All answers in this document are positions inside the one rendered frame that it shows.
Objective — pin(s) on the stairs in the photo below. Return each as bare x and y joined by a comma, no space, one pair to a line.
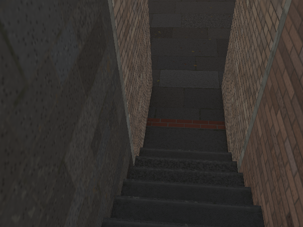
194,213

